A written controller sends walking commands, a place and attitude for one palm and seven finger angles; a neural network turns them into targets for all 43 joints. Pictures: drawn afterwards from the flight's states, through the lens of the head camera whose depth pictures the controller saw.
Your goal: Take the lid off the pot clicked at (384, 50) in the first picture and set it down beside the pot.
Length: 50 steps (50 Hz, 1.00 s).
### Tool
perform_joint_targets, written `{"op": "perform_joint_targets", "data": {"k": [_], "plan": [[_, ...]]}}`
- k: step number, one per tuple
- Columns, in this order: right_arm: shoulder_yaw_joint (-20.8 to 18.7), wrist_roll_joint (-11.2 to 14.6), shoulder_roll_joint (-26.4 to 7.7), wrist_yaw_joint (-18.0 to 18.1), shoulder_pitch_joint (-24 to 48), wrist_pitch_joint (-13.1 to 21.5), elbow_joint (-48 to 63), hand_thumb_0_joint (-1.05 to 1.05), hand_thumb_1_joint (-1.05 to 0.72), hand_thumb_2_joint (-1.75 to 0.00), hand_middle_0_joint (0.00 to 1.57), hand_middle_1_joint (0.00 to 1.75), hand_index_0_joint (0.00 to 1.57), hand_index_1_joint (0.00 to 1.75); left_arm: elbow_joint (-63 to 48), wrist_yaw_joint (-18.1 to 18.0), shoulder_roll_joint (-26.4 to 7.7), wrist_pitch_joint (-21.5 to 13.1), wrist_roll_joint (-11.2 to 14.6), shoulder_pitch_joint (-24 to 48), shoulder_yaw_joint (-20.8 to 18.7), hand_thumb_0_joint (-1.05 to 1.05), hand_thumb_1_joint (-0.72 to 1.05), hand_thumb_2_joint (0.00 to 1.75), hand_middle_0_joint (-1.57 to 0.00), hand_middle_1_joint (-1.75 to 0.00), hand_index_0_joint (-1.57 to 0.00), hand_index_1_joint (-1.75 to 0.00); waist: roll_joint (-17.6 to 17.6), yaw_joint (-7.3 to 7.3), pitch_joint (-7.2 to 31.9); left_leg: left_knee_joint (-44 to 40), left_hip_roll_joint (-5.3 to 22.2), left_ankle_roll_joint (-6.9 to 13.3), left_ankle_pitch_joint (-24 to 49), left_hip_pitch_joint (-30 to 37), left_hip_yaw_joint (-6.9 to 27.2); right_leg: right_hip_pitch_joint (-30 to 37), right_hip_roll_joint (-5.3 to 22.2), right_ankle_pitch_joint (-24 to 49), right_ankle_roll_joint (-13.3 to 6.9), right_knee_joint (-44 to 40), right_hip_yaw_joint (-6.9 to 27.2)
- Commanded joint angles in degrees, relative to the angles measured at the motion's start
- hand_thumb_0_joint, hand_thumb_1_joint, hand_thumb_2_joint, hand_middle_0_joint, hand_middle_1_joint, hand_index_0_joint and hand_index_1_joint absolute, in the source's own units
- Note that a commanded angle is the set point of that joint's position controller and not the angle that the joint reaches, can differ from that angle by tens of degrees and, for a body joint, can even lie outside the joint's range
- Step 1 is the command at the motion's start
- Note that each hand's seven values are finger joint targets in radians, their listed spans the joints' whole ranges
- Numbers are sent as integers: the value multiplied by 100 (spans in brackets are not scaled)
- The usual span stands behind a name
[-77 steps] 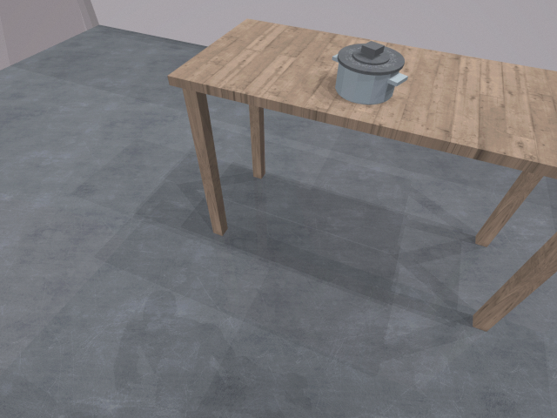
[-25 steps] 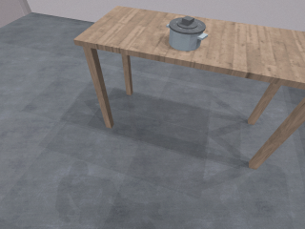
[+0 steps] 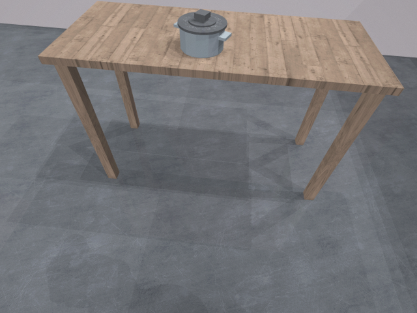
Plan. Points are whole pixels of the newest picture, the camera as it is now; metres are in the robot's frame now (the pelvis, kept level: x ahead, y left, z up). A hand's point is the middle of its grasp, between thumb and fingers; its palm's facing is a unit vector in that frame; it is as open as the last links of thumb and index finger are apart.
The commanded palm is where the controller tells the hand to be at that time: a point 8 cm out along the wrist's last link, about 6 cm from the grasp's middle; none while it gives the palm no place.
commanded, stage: take the last steps up to it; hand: left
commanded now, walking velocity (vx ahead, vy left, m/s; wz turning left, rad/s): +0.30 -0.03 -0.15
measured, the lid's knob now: (202, 14) +1.00 +0.08 +0.12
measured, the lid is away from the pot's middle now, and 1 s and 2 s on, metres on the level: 0.00 0.00 0.00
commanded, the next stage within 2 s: come to a stop and stand still in 1.30 s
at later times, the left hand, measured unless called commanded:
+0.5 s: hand out of the picture +0.11 +0.20 -0.18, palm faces -0.03 -0.99 -0.13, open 7.4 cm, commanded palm none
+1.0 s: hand (168, 222) +0.36 +0.13 -0.16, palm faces +0.01 -0.98 -0.22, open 7.1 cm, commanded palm none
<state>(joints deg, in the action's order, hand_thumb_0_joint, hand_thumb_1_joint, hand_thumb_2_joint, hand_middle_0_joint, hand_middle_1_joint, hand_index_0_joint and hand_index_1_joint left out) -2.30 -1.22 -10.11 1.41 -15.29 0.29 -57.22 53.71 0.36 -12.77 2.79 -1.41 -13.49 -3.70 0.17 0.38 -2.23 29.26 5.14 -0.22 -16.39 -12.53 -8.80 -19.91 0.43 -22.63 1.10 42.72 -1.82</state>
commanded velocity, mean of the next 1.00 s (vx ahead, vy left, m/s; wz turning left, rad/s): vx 0.30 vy -0.01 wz -0.02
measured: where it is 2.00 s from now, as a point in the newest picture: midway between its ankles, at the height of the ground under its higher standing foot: (216, 255)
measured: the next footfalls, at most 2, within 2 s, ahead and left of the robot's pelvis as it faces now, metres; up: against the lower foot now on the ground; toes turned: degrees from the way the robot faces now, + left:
right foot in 0.06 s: +0.04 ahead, -0.13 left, +0.00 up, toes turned -3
left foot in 0.32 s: +0.11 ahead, +0.12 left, +0.00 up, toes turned +3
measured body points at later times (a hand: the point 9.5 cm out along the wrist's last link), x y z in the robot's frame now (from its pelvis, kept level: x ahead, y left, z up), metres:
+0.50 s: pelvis +0.09 +0.02 +0.01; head +0.08 +0.05 +0.45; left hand +0.11 +0.25 -0.16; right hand +0.02 -0.19 -0.14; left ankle +0.07 +0.11 -0.74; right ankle +0.07 -0.11 -0.65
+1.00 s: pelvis +0.27 -0.05 +0.00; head +0.29 -0.06 +0.45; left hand +0.36 +0.18 -0.14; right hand +0.24 -0.28 -0.16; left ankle +0.26 +0.08 -0.66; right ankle +0.30 -0.14 -0.74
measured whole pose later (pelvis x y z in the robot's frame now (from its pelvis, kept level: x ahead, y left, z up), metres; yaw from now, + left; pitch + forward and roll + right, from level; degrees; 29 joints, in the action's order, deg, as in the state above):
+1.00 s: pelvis +0.27 -0.05 +0.00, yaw -3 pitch +0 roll -1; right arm -3.9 -1.2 -9.2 0.5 -18.8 1.4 -61.5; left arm 56.7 -1.3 -8.2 -4.5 -1.3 -12.9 -4.6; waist -2.3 1.7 -1.5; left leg 64.3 6.8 1.0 -19.0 -28.0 -3.3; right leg -15.8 0.8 -12.5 -3.2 28.1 -10.0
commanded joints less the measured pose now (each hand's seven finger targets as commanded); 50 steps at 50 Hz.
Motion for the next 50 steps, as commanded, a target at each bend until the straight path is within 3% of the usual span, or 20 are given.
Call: {"op": "perform_joint_targets", "data": {"k": [1, 2, 3, 4, 8, 14, 15, 16, 17, 18, 20, 23, 35, 37, 39, 40, 41, 44, 47, 50], "plan": [[-207, 32, -935, 5, -345, 43, 140, 0, -90, -90, 20, 30, 20, 30, -95, -47, -437, -247, 1, -663, -58, 0, 90, 90, -20, -30, -20, -30, -248, -140, 436, 296, 704, 285, 359, -418, 414, 1400, 222, 871, -223, -2061, 215], [-135, 59, -541, -36, -249, 41, 314, 0, -90, -90, 20, 30, 20, 30, -21, -101, -917, -311, -40, -878, -150, 0, 90, 90, -20, -30, -20, -30, 1078, -236, 299, 1324, 61, -36, -1308, -1733, -87, 1956, 1373, 395, -749, -2623, 1953], [-99, 22, -528, -80, 221, 7, 526, 0, -90, -90, 20, 30, 20, 30, -21, -126, -1248, -290, -2, -1175, -194, 0, 90, 90, -20, -30, -20, -30, 1202, -547, 72, 2280, -96, -84, -2046, -2211, 185, 1565, 2119, -648, -1329, -3210, 2817], [-125, -8, -579, -91, 518, 6, 574, 0, -90, -90, 20, 30, 20, 30, 46, -167, -1082, -331, -11, -1213, -224, 0, 90, 90, -20, -30, -20, -30, 1339, -552, -158, 2842, -63, -19, -1645, -2595, 625, 1446, 1902, -961, -1460, -3350, 3033], [-148, -15, -450, -206, 121, 115, 331, 0, -90, -90, 20, 30, 20, 30, 17, -174, -730, -488, -33, -597, -130, 0, 90, 90, -20, -30, -20, -30, 643, -62, -80, 2400, 81, -32, -802, -1744, 577, 812, 1426, -98, -1333, -3007, 1743], [-134, 22, -264, -186, -900, 239, 58, 0, -90, -90, 20, 30, 20, 30, 157, -83, -678, -472, -7, -481, -143, 0, 90, 90, -20, -30, -20, -30, 546, 324, -270, 295, -360, -11, -159, 647, 111, -759, 835, -1146, -964, -2554, 1113], [-158, 19, -428, -128, -1326, 284, -105, 0, -90, -90, 20, 30, 20, 30, 148, -51, -493, -445, 11, -473, -117, 0, 90, 90, -20, -30, -20, -30, -84, 446, -251, -217, -215, 16, -626, 1135, 423, -1052, 529, -1037, -836, -1730, 912], [-270, -57, -916, -64, -1843, 327, -208, 0, -90, -90, 20, 30, 20, 30, 33, 1, -139, -430, 52, -514, -64, 0, 90, 90, -20, -30, -20, -30, -1471, 601, -244, -1296, 964, 448, -2089, 1466, 2372, -1836, -90, -843, -549, -6, 375], [-318, -84, -1288, 2, -2225, 340, -226, 0, -90, -90, 20, 30, 20, 30, -187, 24, -15, -487, 37, -250, -32, 0, 90, 90, -20, -30, -20, -30, -1873, 660, -313, -2313, 1974, 966, -2878, 1322, 4079, -2376, -313, -906, -401, 1414, -15], [-291, -63, -1257, 16, -1979, 313, -227, 0, -90, -90, 20, 30, 20, 30, -227, 5, -194, -464, -39, -39, -69, 0, 90, 90, -20, -30, -20, -30, -1700, 556, -462, -2539, 2160, 1189, -3422, 769, 4456, -2557, 44, -631, -472, 2281, 429], [-128, -14, -674, 19, -1167, 394, -51, 0, -90, -90, 20, 30, 20, 30, 6, 88, -161, -486, -72, -175, -91, 0, 90, 90, -20, -30, -20, -30, -488, 116, -798, -2451, 1563, 996, -2264, 157, 3112, -2444, 380, 442, -378, 2607, 411], [-22, 92, -369, 55, -1165, 556, -232, 0, -90, -90, 20, 30, 20, 30, 270, 152, 60, -426, -38, -596, -63, 0, 90, 90, -20, -30, -20, -30, -634, -85, -509, -2212, 885, 797, -57, 300, 1475, -1967, 430, 1341, -201, 2382, 216], [-98, -13, -396, 32, -1765, 505, -700, 0, -90, -90, 20, 30, 20, 30, -269, 150, 163, -489, 21, 843, -25, 0, 90, 90, -20, -30, -20, -30, -766, 292, -616, -1811, 1077, 1040, 1614, 814, 779, -1365, 479, 1336, -207, -322, -372], [-129, -33, -484, 37, -1637, 470, -719, 0, -90, -90, 20, 30, 20, 30, -191, 140, 99, -540, 15, 554, -82, 0, 90, 90, -20, -30, -20, -30, -691, 125, -446, -1312, 1054, 947, 2013, 700, 682, -489, 313, 1120, -309, -735, -508], [-132, 18, -456, 5, -1566, 439, -730, 0, -90, -90, 20, 30, 20, 30, 252, 85, -184, -633, -28, -806, -178, 0, 90, 90, -20, -30, -20, -30, -136, -461, 221, 432, 590, 654, 2410, 106, 347, 1572, 80, 1321, -457, -1217, -588], [-107, 85, -220, -55, -1694, 439, -650, 0, -90, -90, 20, 30, 20, 30, 509, 8, -743, -717, -55, -1725, -326, 0, 90, 90, -20, -30, -20, -30, 810, -772, 944, 2306, 67, 371, 890, -1102, 14, 3047, 1376, 903, -909, -1596, 1028], [-61, 131, -41, -47, -1695, 441, -413, 0, -90, -90, 20, 30, 20, 30, 615, -51, -1304, -717, 44, -2187, -415, 0, 90, 90, -20, -30, -20, -30, 1607, -692, 1410, 4209, -520, 249, -1761, -2194, 274, 3559, 2711, 1104, -1489, -2529, 3219], [-139, 21, -55, -87, -664, 343, -213, 0, -90, -90, 20, 30, 20, 30, 321, -154, -476, -650, 54, -745, -224, 0, 90, 90, -20, -30, -20, -30, 380, -305, 62, 4841, 302, 317, -530, -2526, 990, 1176, 2272, -265, -1416, -3077, 2164], [-108, -34, 113, -114, -932, 155, -290, 0, -90, -90, 20, 30, 20, 30, 284, -168, -50, -729, -10, -461, -66, 0, 90, 90, -20, -30, -20, -30, 530, 131, -95, 3757, 377, 98, -147, -1770, 763, 241, 1712, 936, -1123, -3258, 741], [-123, -25, 192, -188, -730, 98, -119, 0, -90, -90, 20, 30, 20, 30, 264, -142, -183, -743, -18, -491, -103, 0, 90, 90, -20, -30, -20, -30, 555, 166, -55, 2489, 296, 14, 93, -1361, 517, 32, 1508, 1014, -1140, -3343, 327]]}}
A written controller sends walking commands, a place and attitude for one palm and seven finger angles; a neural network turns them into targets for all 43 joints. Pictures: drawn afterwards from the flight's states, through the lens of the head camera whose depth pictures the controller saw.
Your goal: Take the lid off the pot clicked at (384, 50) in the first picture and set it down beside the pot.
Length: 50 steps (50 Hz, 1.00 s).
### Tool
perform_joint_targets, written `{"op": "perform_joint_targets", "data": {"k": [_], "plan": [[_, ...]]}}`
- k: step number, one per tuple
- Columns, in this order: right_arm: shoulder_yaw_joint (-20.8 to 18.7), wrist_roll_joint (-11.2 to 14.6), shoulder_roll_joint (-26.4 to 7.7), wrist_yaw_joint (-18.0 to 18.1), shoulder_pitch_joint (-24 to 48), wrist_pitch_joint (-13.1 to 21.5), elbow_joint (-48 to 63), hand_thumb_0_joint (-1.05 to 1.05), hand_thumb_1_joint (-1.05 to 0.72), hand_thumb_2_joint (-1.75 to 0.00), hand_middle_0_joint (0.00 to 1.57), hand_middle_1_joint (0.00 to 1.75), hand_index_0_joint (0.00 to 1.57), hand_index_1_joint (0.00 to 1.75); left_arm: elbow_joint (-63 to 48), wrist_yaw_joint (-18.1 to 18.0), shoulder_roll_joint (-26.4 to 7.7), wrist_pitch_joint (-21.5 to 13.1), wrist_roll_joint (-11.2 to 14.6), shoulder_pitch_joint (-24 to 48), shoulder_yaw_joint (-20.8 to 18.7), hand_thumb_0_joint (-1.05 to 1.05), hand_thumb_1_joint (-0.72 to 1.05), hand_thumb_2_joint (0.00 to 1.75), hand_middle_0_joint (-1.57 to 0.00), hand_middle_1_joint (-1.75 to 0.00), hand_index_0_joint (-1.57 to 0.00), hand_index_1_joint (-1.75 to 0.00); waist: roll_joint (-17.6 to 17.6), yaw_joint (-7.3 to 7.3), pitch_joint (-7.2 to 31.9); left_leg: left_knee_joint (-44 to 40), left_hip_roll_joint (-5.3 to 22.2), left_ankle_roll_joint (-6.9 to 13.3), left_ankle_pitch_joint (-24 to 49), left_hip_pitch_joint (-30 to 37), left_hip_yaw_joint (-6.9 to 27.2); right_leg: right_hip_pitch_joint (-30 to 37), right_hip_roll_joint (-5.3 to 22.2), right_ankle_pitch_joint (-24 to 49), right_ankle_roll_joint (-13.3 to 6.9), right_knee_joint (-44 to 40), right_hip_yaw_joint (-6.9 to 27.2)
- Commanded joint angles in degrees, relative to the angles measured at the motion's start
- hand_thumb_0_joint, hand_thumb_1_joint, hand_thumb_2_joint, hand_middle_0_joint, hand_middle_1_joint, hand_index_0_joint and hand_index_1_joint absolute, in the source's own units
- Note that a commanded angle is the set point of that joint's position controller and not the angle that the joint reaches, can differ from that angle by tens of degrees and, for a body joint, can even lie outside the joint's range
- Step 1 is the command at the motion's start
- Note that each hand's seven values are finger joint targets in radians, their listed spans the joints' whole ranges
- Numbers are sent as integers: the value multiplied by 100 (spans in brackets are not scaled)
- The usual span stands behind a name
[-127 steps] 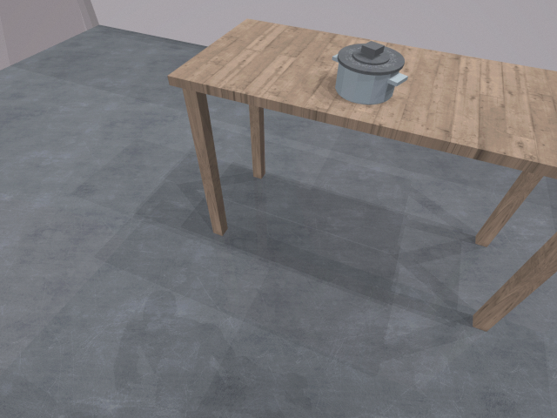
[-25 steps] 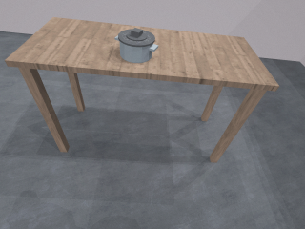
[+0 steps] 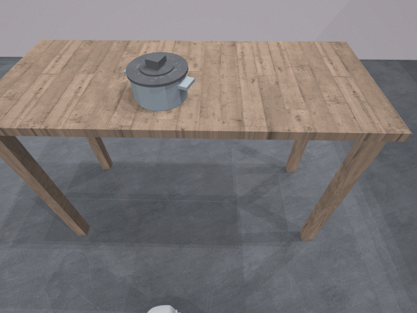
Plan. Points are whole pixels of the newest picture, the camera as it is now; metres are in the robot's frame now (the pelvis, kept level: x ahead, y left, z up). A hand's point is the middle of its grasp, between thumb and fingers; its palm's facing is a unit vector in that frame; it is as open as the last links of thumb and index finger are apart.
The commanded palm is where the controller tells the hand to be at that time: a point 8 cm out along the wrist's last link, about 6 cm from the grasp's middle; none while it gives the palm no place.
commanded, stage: take the last steps up to it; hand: left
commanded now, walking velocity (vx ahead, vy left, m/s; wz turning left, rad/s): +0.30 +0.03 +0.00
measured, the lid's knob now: (155, 60) +0.71 +0.17 +0.12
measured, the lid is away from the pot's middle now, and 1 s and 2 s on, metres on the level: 0.00 0.00 0.00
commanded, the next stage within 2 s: come to a stop and stand still in 0.30 s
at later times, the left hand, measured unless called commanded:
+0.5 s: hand (129, 293) +0.20 +0.20 -0.16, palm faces +0.08 -0.98 -0.19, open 7.3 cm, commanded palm none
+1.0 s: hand (110, 274) +0.24 +0.26 -0.18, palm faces +0.05 -0.96 -0.27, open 7.4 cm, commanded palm none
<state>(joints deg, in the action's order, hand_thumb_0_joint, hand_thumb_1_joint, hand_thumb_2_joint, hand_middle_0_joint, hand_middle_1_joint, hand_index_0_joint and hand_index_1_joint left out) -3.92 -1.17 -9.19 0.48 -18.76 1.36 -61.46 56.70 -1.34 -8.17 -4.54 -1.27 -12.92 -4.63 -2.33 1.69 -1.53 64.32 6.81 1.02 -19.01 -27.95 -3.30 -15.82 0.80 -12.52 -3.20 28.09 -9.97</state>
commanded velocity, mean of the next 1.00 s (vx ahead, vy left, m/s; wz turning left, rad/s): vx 0.01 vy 0.00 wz -0.01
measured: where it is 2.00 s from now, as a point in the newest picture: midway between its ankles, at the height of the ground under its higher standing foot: outside the picture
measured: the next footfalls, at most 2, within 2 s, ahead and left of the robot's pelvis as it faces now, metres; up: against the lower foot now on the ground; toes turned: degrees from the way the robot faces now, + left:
left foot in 0.22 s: +0.20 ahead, +0.13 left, +0.00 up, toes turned +8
right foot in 0.56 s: +0.30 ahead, -0.12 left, +0.00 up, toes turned -6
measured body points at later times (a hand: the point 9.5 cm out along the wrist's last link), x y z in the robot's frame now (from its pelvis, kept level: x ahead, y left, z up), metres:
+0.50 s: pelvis +0.18 +0.02 +0.01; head +0.20 +0.02 +0.46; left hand +0.19 +0.25 -0.15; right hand +0.21 -0.22 -0.14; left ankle +0.16 +0.13 -0.73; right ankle +0.23 -0.12 -0.70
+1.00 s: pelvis +0.17 +0.05 -0.02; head +0.14 +0.06 +0.43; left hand +0.24 +0.31 -0.16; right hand +0.27 -0.20 -0.14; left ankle +0.19 +0.15 -0.74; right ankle +0.24 -0.09 -0.72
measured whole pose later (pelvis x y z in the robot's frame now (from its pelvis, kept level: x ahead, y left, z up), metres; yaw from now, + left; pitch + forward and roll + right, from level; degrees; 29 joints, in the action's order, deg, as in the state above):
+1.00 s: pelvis +0.17 +0.05 -0.02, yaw -1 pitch -4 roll +1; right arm -2.9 -1.6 -11.4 0.7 -11.2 -2.1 -52.3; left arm 53.8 -2.5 -12.4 4.2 -1.7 -14.6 -2.5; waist 1.2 -0.8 0.3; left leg 39.0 0.0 1.9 -20.6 -14.6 -5.0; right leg -23.5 3.6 -20.4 0.0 46.0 0.5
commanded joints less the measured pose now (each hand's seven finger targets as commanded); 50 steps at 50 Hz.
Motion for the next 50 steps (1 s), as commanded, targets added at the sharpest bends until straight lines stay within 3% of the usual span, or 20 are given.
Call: {"op": "perform_joint_targets", "data": {"k": [1, 6, 9, 10, 11, 13, 15, 17, 23, 26, 29, 30, 32, 35, 41, 42, 43, 45, 47, 50], "plan": [[43, -27, 50, -122, -201, 9, 393, 0, -90, -90, 20, 30, 20, 30, -19, 48, -719, -7, -29, -596, -16, 0, 90, 90, -20, -30, -20, -30, 829, -17, -147, -1400, 99, -122, 394, 190, -81, -245, 1468, -154, -721, -1888, 1160], [62, -13, -168, -185, 559, 169, 738, 0, -90, -90, 20, 30, 20, 30, 130, 99, -982, 19, -15, -908, -49, 0, 90, 90, -20, -30, -20, -30, 724, -267, -265, -2658, -174, -94, 437, 463, -327, 390, 1529, -13, -676, -1562, 1297], [56, -22, -349, -134, 165, 230, 629, 0, -90, -90, 20, 30, 20, 30, 161, 98, -943, 92, 3, -867, -42, 0, 90, 90, -20, -30, -20, -30, 628, 6, -330, -3504, -422, -46, 641, 1763, -538, -95, 1219, 229, -407, -723, 918], [-4, -44, -656, -79, -382, 269, 487, 0, -90, -90, 20, 30, 20, 30, 136, 115, -788, 100, 14, -891, -5, 0, 90, 90, -20, -30, -20, -30, -81, 259, -59, -3891, -105, 129, 593, 2700, -23, -527, 910, 501, -216, 462, 674], [-150, -118, -1280, -17, -975, 286, 387, 0, -90, -90, 20, 30, 20, 30, -6, 158, -520, 101, 57, -940, 38, 0, 90, 90, -20, -30, -20, -30, -1388, 427, 227, -4534, 1254, 724, 836, 3464, 1909, -1605, 188, -830, 146, 2185, 84], [-95, -52, -1368, 70, -1041, 208, 408, 0, -90, -90, 20, 30, 20, 30, -239, 108, -643, 96, -2, -502, 57, 0, 90, 90, -20, -30, -20, -30, -1101, 435, 188, -5052, 1954, 1367, 1005, 3051, 2858, -2361, 194, -2062, 116, 4235, 757], [60, -15, -846, 83, -215, 255, 585, 0, -90, -90, 20, 30, 20, 30, -97, 172, -577, 133, -3, -510, 22, 0, 90, 90, -20, -30, -20, -30, -356, 57, -265, -5212, 1424, 1115, 855, 2188, 1750, -2280, 546, -1097, 179, 4294, 1020], [134, 20, -647, 92, 111, 323, 577, 0, -90, -90, 20, 30, 20, 30, 70, 194, -379, 238, -29, -893, 47, 0, 90, 90, -20, -30, -20, -30, -536, -233, -175, -5255, 978, 847, 1703, 1781, 741, -1779, 609, -534, 317, 3842, 907], [155, 6, -629, 147, 276, 217, 496, 0, -90, -90, 20, 30, 20, 30, -4, 90, -171, 343, -2, -801, 160, 0, 90, 90, -20, -30, -20, -30, -206, -286, -146, -4700, 741, 854, 3236, 1359, 115, -368, 456, -258, 459, 1277, 563], [139, 70, -592, 149, 287, 74, 341, 0, -90, -90, 20, 30, 20, 30, 208, -19, -617, 281, -30, -1277, 141, 0, 90, 90, -20, -30, -20, -30, 104, -432, 286, -3736, 187, 165, 2115, 1546, -153, 636, 504, 1856, 465, -251, 796], [58, 89, -296, 124, -88, -184, 346, 0, -90, -90, 20, 30, 20, 30, 97, -75, -1428, 304, -11, -1109, 10, 0, 90, 90, -20, -30, -20, -30, 891, -249, 313, -2397, -625, -247, -747, 915, -329, 779, 2112, 5116, -603, -232, 2149], [28, 83, -326, 155, 51, -263, 401, 0, -90, -90, 20, 30, 20, 30, 168, -114, -1473, 305, 0, -1212, -25, 0, 90, 90, -20, -30, -20, -30, 1698, -417, 627, -1431, -659, -285, -1660, 693, -169, 1052, 2284, 5783, -900, -309, 2414], [-47, 88, -524, 185, 281, -298, 465, 0, -90, -90, 20, 30, 20, 30, 136, -207, -1267, 345, -26, -1045, -54, 0, 90, 90, -20, -30, -20, -30, 1740, -473, 766, -182, -683, -312, -1727, 29, 405, 1520, 2256, 6317, -1148, -155, 2356], [-50, 68, -466, 127, 518, -411, 573, 0, -90, -90, 20, 30, 20, 30, -133, -272, -1233, 434, -44, -555, -99, 0, 90, 90, -20, -30, -20, -30, 1174, -399, 728, 31, -633, -373, -1340, 50, 558, 1013, 2085, 4963, -1056, -309, 1968], [-25, 72, -324, 24, 176, -345, 634, 0, -90, -90, 20, 30, 20, 30, -497, -178, -1370, 536, -115, 74, -141, 0, 90, 90, -20, -30, -20, -30, 1473, -155, 595, -1889, -661, -303, -695, 1021, 187, 65, 1630, 1801, -677, -668, 1740], [-113, 172, -753, 17, -214, -176, 962, 0, -90, -90, 20, 30, 20, 30, -582, -398, -1487, 477, -96, 205, -49, 0, 90, 90, -20, -30, -20, -30, 828, 315, 1941, -3048, -659, -392, -704, 1313, -17, 1463, 1664, 3888, -368, 344, 1975], [-78, 164, -582, 36, 144, -177, 1004, 0, -90, -90, 20, 30, 20, 30, -648, -398, -1487, 586, 10, 105, -12, 0, 90, 90, -20, -30, -20, -30, 54, 36, 1734, -4101, -716, -473, 490, 1665, -214, 1386, 1376, 3276, -301, 1050, 1444], [-167, -32, -1326, 115, 702, -144, 1355, 0, -90, -90, 20, 30, 20, 30, -655, -286, -810, 746, 66, -359, 170, 0, 90, 90, -20, -30, -20, -30, -1340, -234, 800, -4434, 862, 376, 577, 1072, 1517, -216, 340, -1072, 303, 1483, 759], [-156, -102, -1368, 97, 1131, -252, 1467, 0, -90, -90, 20, 30, 20, 30, -640, -131, -671, 853, -47, -214, 189, 0, 90, 90, -20, -30, -20, -30, -748, -194, -653, -5091, 636, 577, -1574, -382, 1512, -442, -55, -1095, 276, 2195, 750], [-42, -120, -1323, 57, 1250, -253, 1442, 0, -90, -90, 20, 30, 20, 30, -678, -25, -722, 773, -66, -601, 192, 0, 90, 90, -20, -30, -20, -30, -318, -403, -1308, -5108, 649, 643, -2002, -893, 1448, -410, -52, -1078, 250, 2187, 914]]}}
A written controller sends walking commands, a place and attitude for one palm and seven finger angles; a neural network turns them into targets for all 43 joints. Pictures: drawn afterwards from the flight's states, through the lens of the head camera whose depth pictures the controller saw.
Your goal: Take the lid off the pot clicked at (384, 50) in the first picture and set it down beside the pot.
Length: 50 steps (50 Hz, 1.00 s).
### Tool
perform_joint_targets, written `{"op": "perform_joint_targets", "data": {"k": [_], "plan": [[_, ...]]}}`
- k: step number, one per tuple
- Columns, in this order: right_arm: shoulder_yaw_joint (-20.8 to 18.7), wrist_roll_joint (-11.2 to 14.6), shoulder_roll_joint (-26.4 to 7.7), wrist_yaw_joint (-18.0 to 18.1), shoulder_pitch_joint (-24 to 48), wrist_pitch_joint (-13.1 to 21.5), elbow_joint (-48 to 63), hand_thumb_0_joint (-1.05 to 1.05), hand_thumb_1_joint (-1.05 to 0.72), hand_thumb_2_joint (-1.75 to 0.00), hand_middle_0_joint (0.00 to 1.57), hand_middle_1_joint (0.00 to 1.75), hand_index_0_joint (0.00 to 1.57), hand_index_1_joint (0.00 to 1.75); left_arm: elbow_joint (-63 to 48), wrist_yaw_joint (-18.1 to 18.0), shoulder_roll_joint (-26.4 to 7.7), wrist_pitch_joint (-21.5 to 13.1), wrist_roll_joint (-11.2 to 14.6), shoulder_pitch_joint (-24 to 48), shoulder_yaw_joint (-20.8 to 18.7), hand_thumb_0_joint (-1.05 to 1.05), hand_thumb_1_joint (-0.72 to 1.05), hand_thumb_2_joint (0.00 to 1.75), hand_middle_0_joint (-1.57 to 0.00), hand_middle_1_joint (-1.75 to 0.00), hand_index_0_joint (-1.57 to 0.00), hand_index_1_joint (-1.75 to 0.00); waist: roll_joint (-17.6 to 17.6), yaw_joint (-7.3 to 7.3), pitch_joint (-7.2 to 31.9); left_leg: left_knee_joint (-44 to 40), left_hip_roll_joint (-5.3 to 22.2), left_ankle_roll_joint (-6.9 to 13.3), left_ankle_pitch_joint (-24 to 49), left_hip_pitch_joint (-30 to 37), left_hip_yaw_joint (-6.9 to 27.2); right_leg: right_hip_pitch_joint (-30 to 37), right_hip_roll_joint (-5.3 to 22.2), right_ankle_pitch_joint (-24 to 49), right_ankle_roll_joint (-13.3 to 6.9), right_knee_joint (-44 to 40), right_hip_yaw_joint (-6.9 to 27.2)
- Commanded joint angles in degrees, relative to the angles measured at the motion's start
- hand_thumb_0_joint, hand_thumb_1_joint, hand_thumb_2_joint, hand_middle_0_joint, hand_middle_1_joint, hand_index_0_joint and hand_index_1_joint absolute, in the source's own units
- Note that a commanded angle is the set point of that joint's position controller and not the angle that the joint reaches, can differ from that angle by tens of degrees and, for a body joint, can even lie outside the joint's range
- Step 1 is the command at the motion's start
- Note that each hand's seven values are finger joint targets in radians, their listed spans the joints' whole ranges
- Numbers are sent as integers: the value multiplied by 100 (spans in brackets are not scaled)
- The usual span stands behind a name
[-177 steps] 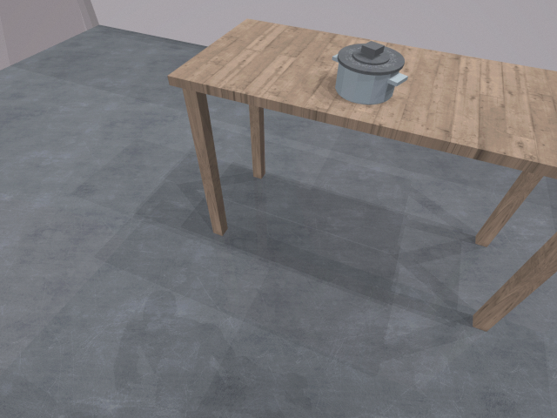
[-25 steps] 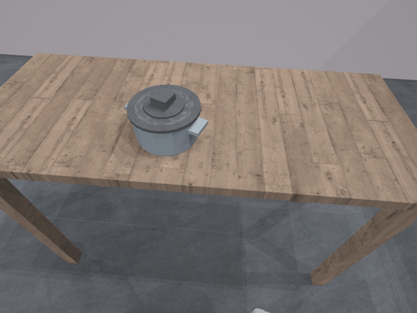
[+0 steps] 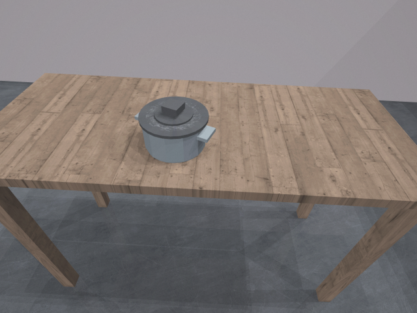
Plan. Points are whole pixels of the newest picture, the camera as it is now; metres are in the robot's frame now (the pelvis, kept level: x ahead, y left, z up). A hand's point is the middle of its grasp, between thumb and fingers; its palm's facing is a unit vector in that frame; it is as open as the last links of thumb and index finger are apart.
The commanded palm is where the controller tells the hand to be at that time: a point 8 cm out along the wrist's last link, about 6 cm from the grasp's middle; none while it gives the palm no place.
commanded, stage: come to a stop and stand still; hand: left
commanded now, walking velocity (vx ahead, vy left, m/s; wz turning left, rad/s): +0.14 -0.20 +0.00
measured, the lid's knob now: (173, 107) +0.54 +0.13 +0.14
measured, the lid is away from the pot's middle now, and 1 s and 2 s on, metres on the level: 0.00 0.00 0.00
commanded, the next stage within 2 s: look again from close up in 1.12 s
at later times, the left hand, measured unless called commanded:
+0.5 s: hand out of the picture +0.02 +0.18 -0.15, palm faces +0.01 -0.98 -0.20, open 7.4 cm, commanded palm none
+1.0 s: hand out of the picture +0.06 +0.17 -0.15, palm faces +0.01 -0.98 -0.21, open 7.3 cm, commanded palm none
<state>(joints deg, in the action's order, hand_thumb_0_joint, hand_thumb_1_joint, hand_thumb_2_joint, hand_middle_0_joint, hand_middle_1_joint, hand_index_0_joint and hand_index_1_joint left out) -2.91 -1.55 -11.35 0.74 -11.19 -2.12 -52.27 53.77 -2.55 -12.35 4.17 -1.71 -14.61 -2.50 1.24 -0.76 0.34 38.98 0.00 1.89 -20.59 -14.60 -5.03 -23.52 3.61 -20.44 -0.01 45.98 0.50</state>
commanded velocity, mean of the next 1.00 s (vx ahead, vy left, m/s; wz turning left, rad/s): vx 0.02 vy -0.03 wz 0.00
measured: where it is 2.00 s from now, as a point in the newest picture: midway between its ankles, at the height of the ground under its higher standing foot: outside the picture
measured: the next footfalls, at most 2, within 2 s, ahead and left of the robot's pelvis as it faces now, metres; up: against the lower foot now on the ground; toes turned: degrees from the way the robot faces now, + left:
right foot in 0.10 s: +0.06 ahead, -0.11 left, +0.00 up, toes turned -1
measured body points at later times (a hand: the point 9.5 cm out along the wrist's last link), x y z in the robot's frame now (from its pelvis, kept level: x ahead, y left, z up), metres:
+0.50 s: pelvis +0.01 +0.01 +0.01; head +0.01 +0.00 +0.46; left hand +0.02 +0.23 -0.14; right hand -0.03 -0.22 -0.14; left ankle +0.00 +0.10 -0.72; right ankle +0.02 -0.11 -0.72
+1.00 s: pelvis +0.03 -0.01 +0.02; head +0.04 -0.01 +0.47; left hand +0.06 +0.22 -0.13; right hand +0.04 -0.24 -0.14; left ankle +0.00 +0.10 -0.72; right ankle +0.02 -0.11 -0.72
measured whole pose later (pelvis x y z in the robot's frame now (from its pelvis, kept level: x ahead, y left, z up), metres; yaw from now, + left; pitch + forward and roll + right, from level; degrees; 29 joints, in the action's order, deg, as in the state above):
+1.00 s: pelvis +0.03 -0.01 +0.02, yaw -1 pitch -1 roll +0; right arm -0.3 -0.3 -8.9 1.9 -15.9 1.1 -61.5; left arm 58.8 -2.0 -9.5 -0.6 -0.6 -16.4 0.0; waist 0.0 0.1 -1.8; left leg 25.0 1.0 0.2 -16.2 -7.6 -4.1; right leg -9.6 -1.9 -15.0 -2.2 25.7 -0.6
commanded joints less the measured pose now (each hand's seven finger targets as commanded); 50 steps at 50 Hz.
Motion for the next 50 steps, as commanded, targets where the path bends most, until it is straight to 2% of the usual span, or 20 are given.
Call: {"op": "perform_joint_targets", "data": {"k": [1, 4, 5, 8, 9, 11, 12, 13, 14, 15, 17, 20, 22, 23, 24, 25, 26, 30, 38, 50], "plan": [[-146, -85, -1141, 32, 406, 101, 532, 0, -90, -90, 20, 30, 20, 30, -389, 117, -318, -135, -37, -601, -21, 0, 90, 90, -20, -30, -20, -30, -542, -169, -1455, -2466, 1353, 559, -1931, -2095, 1664, 489, -371, -299, -99, -19, -207], [-135, -40, -1023, 58, 80, 115, 568, 0, -90, -90, 20, 30, 20, 30, -442, 150, -389, -232, -82, -942, -34, 0, 90, 90, -20, -30, -20, -30, -325, -89, -983, -1850, 1037, 326, -1830, -1265, 1408, 636, -397, 3, -276, -1504, -43], [-117, 1, -920, 62, 26, 133, 582, 0, -90, -90, 20, 30, 20, 30, -500, 150, -469, -269, -90, -953, -28, 0, 90, 90, -20, -30, -20, -30, -365, -36, -880, -1516, 752, 219, -1648, -1022, 1185, 400, -206, -194, -423, -1921, 438], [-51, 41, -590, 65, -597, 61, 473, 0, -90, -90, 20, 30, 20, 30, -669, 96, -810, -360, -44, -561, -96, 0, 90, 90, -20, -30, -20, -30, 1364, 322, -417, 216, -109, -60, -747, -65, 186, -468, 764, -2258, -1051, -3389, 2096], [-33, 49, -529, 66, -797, 88, 382, 0, -90, -90, 20, 30, 20, 30, -721, 52, -773, -363, -25, -357, -112, 0, 90, 90, -20, -30, -20, -30, 1187, 453, -417, 263, -94, -61, -366, 289, 243, -779, 862, -2150, -1163, -3406, 2183], [37, 38, -372, 50, -1120, 201, 180, 0, -90, -90, 20, 30, 20, 30, -713, 53, -633, -375, -5, -224, -63, 0, 90, 90, -20, -30, -20, -30, 197, 567, -349, -1063, 79, 16, -132, 915, 318, -862, 446, -1372, -864, -2618, 1315], [48, 14, -469, 61, -1074, 264, 149, 0, -90, -90, 20, 30, 20, 30, -656, 93, -486, -387, 14, -349, -14, 0, 90, 90, -20, -30, -20, -30, -405, 457, -432, -1740, 427, 136, -346, 823, 852, -774, 17, -986, -616, -2005, 831], [-9, -6, -665, 70, -1009, 304, 175, 0, -90, -90, 20, 30, 20, 30, -600, 152, -350, -379, 20, -586, 16, 0, 90, 90, -20, -30, -20, -30, -1194, 345, -380, -2393, 1134, 371, -1080, 576, 1902, -682, -379, -593, -376, -1215, 154], [-83, -15, -908, 100, -919, 320, 220, 0, -90, -90, 20, 30, 20, 30, -546, 180, -337, -353, -25, -678, -2, 0, 90, 90, -20, -30, -20, -30, -1309, 250, -582, -2766, 1652, 690, -1445, 39, 2589, -551, -460, -351, -293, -481, -112], [-108, -15, -953, 102, -836, 321, 206, 0, -90, -90, 20, 30, 20, 30, -457, 200, -337, -324, -47, -719, -17, 0, 90, 90, -20, -30, -20, -30, -903, 159, -706, -2853, 1768, 871, -1337, -283, 2631, -533, -402, -348, -292, 208, -33], [-35, 3, -787, 93, -701, 388, 134, 0, -90, -90, 20, 30, 20, 30, -328, 202, -145, -390, -12, -798, 23, 0, 90, 90, -20, -30, -20, -30, -516, -7, -613, -2665, 1510, 826, -417, -334, 2091, -347, -287, -341, -258, 283, 23], [80, 29, -521, 114, -771, 446, -59, 0, -90, -90, 20, 30, 20, 30, -122, 165, 51, -496, 54, -899, 100, 0, 90, 90, -20, -30, -20, -30, -763, -88, -311, -2063, 1142, 574, 1032, -72, 1315, 583, -271, 91, -207, -1352, -149], [139, 96, -310, 122, -926, 439, -153, 0, -90, -90, 20, 30, 20, 30, 80, 87, -72, -552, 73, -1014, 110, 0, 90, 90, -20, -30, -20, -30, -137, -57, -169, -1522, 701, 214, 862, -475, 957, 1465, 10, 1044, -366, -2163, 540], [176, 112, -153, 112, -1004, 432, -172, 0, -90, -90, 20, 30, 20, 30, 78, 62, -212, -567, 85, -933, 111, 0, 90, 90, -20, -30, -20, -30, 170, 6, -223, -1435, 480, 57, 613, -501, 746, 1452, 344, 1387, -515, -2314, 837], [177, 110, -155, 93, -1101, 424, -228, 0, -90, -90, 20, 30, 20, 30, 70, 55, -289, -537, 68, -865, 135, 0, 90, 90, -20, -30, -20, -30, -57, 111, -247, -1483, 332, -1, 327, -193, 670, 1044, 473, 1027, -588, -2292, 925], [160, 99, -120, 103, -1121, 373, -322, 0, -90, -90, 20, 30, 20, 30, 99, 57, -289, -566, 84, -770, 126, 0, 90, 90, -20, -30, -20, -30, 329, 144, -199, -1263, 325, -43, 288, -43, 534, 951, 442, 901, -603, -2406, 1073], [163, 96, -118, 103, -1211, 350, -391, 0, -90, -90, 20, 30, 20, 30, 113, 49, -290, -566, 95, -637, 139, 0, 90, 90, -20, -30, -20, -30, 570, 211, -279, -1275, 319, -64, 319, 8, 501, 898, 443, 860, -594, -2461, 1035], [197, 92, -84, 106, -1170, 399, -570, 0, -90, -90, 20, 30, 20, 30, 147, 40, -199, -534, 110, -565, 145, 0, 90, 90, -20, -30, -20, -30, -265, 119, -482, -1612, 541, 2, 1043, 104, 693, 955, 165, 1345, -433, -2263, 680], [193, 105, -84, 130, -1023, 377, -723, 0, -90, -90, 20, 30, 20, 30, 229, 19, -217, -547, 128, -513, 156, 0, 90, 90, -20, -30, -20, -30, 140, 108, -406, -1666, 606, -53, 1330, 363, 623, 1233, 240, 2084, -377, -2347, 597], [213, 114, -211, 134, -777, 373, -775, 0, -90, -90, 20, 30, 20, 30, 334, 22, -281, -567, 134, -554, 186, 0, 90, 90, -20, -30, -20, -30, -74, 104, -286, -1703, 624, -87, 1543, 643, 591, 1363, 302, 2369, -330, -2500, 644]]}}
